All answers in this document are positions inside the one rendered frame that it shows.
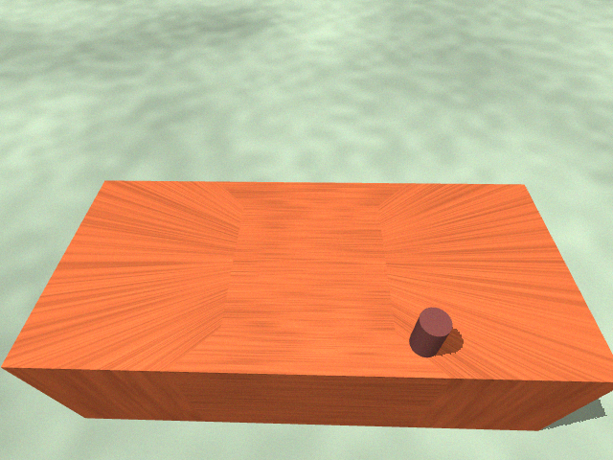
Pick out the can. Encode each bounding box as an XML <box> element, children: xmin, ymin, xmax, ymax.
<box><xmin>409</xmin><ymin>308</ymin><xmax>452</xmax><ymax>357</ymax></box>

